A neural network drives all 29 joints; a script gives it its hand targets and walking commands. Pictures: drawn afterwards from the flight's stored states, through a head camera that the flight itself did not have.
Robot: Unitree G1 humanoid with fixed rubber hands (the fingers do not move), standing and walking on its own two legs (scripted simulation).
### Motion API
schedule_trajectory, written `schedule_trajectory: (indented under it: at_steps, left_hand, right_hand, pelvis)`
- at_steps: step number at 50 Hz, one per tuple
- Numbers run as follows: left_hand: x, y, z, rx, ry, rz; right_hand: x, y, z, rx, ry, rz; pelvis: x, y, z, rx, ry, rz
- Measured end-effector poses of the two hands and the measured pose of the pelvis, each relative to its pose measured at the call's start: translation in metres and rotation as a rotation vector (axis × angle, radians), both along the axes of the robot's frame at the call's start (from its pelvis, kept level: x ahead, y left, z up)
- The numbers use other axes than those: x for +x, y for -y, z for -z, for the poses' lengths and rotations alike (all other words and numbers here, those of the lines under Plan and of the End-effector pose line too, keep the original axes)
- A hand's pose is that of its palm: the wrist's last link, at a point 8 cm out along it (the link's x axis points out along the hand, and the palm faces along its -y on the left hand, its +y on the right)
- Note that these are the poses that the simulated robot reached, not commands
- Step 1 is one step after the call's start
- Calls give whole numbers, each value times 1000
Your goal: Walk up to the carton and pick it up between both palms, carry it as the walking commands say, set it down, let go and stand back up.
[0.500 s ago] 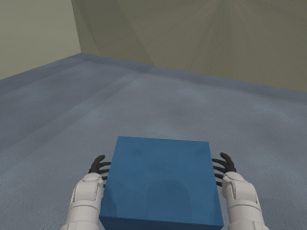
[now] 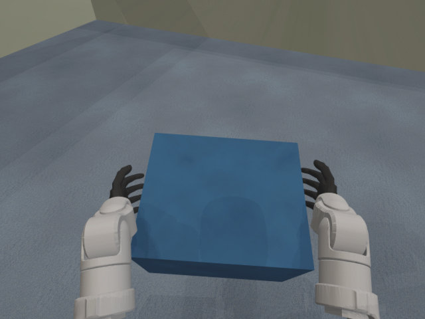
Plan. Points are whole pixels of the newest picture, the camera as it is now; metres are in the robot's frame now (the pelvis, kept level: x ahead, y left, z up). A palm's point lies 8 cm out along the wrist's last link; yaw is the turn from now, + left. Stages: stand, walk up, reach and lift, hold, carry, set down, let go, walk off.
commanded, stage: carry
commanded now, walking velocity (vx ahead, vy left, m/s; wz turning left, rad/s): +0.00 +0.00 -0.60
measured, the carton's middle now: (220, 210) +0.35 -0.01 +0.02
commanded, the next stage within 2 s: none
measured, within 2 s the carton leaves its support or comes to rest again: neither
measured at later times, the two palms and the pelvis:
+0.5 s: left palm (198, 197) +0.32 +0.04 +0.11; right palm out of the picture +0.24 -0.32 +0.11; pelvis -0.04 -0.05 +0.00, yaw -13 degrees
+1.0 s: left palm (263, 209) +0.28 -0.07 +0.12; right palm out of the picture +0.13 -0.40 +0.14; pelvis -0.09 -0.09 +0.01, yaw -27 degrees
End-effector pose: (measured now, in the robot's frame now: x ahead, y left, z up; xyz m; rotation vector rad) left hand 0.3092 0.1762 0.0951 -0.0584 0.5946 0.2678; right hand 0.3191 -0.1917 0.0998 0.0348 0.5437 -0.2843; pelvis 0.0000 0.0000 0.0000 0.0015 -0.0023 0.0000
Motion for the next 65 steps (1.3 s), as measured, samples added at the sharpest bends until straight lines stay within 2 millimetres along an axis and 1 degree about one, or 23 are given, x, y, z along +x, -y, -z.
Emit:
schedule_trajectory:
  at_steps: [4,8,13,16,19,21,23,25,27,30,33,36,38,40,42,44,47,51,53,55,58,62,65]
  left_hand:
    - [5,6,-10,-23,10,21]
    - [1,8,-12,-16,-3,35]
    - [2,27,-21,-20,-34,69]
    - [7,49,-23,-18,-29,110]
    - [12,79,-23,-17,-24,156]
    - [15,102,-22,-8,-15,180]
    - [14,122,-18,-3,-32,206]
    - [9,138,-13,-1,-72,225]
    - [4,149,-9,13,-101,242]
    - [-2,158,-4,24,-111,259]
    - [-8,159,-1,17,-103,267]
    - [-12,158,0,-6,-83,275]
    - [-16,159,-1,-12,-75,278]
    - [-20,163,-5,-25,-81,284]
    - [-21,172,-10,-44,-84,304]
    - [-22,186,-14,-56,-70,331]
    - [-22,213,-22,-60,-41,377]
    - [-28,261,-30,-50,-13,442]
    - [-34,289,-31,-35,0,477]
    - [-42,319,-28,-22,10,515]
    - [-59,355,-17,4,-32,568]
    - [-84,384,-2,44,-107,618]
    - [-98,398,4,52,-117,641]
  right_hand:
    - [-4,6,-18,-31,9,33]
    - [-15,7,-22,-11,-4,66]
    - [-32,25,-30,-17,-43,120]
    - [-40,46,-36,-20,-38,162]
    - [-50,74,-37,-24,-33,212]
    - [-57,95,-32,-21,-26,242]
    - [-68,114,-23,-21,-45,270]
    - [-81,128,-14,-13,-84,300]
    - [-93,137,-6,3,-112,322]
    - [-105,144,0,12,-128,340]
    - [-113,145,-1,8,-123,346]
    - [-120,143,-7,-8,-105,350]
    - [-128,142,-11,4,-97,356]
    - [-138,145,-16,13,-104,372]
    - [-148,151,-22,3,-109,392]
    - [-157,162,-31,-8,-95,417]
    - [-172,183,-42,-15,-66,460]
    - [-201,221,-42,-3,-41,522]
    - [-219,243,-36,10,-30,555]
    - [-237,267,-24,25,-16,584]
    - [-270,294,-4,45,-58,635]
    - [-311,312,17,103,-122,689]
    - [-332,321,23,118,-130,715]
  pelvis:
    - [-7,-2,1,-1,-33,11]
    - [-10,-6,4,7,-40,47]
    - [-15,3,-3,-8,-42,87]
    - [-18,13,-2,-6,-64,129]
    - [-21,28,0,1,-91,171]
    - [-25,41,7,10,-98,190]
    - [-31,48,8,9,-80,205]
    - [-38,51,3,19,-74,220]
    - [-45,53,-1,29,-74,240]
    - [-56,54,-2,28,-68,264]
    - [-65,52,-1,16,-67,277]
    - [-70,50,3,0,-67,293]
    - [-73,51,1,-1,-59,318]
    - [-74,54,-5,-15,-54,339]
    - [-75,60,-10,-29,-51,356]
    - [-76,66,-11,-36,-56,382]
    - [-82,77,-12,-35,-69,428]
    - [-90,99,-8,-10,-90,493]
    - [-97,114,-2,9,-89,523]
    - [-103,129,9,32,-81,538]
    - [-117,137,8,43,-56,569]
    - [-134,142,-2,75,-59,627]
    - [-147,146,-3,75,-62,661]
